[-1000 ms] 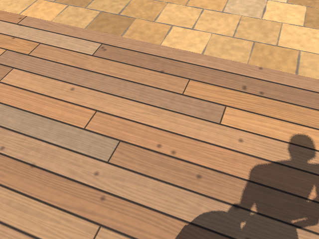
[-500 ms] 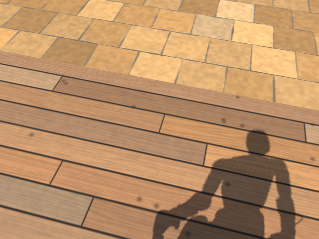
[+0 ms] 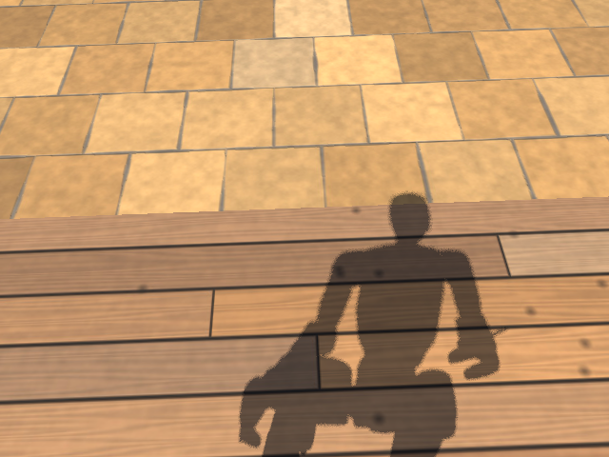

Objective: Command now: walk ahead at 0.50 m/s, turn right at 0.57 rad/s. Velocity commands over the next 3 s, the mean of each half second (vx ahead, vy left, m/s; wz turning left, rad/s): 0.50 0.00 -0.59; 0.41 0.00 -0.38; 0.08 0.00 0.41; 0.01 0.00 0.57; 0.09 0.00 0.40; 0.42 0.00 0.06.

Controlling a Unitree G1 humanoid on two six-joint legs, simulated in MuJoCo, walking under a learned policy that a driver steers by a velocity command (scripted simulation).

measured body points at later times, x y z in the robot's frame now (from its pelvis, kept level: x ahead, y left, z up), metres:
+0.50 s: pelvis +0.27 +0.04 +0.00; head +0.30 +0.05 +0.45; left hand +0.45 +0.28 -0.12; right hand +0.28 -0.24 -0.11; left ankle +0.31 +0.14 -0.74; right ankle +0.24 -0.07 -0.66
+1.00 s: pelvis +0.47 -0.10 +0.00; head +0.50 -0.14 +0.45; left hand +0.70 +0.06 -0.11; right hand +0.40 -0.35 -0.15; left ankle +0.53 +0.06 -0.66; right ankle +0.48 -0.16 -0.74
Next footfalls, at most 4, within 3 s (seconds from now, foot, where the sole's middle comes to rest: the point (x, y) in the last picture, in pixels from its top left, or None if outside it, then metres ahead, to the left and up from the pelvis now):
0.28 left None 0.35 0.13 -0.78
0.80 right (418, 438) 0.51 -0.18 -0.78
1.34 left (354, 382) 0.64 -0.05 -0.78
1.82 right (442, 403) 0.59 -0.24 -0.78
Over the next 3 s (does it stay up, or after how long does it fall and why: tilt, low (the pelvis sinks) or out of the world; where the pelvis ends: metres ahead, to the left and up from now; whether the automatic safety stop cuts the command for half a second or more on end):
stays up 0.77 -0.11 0.00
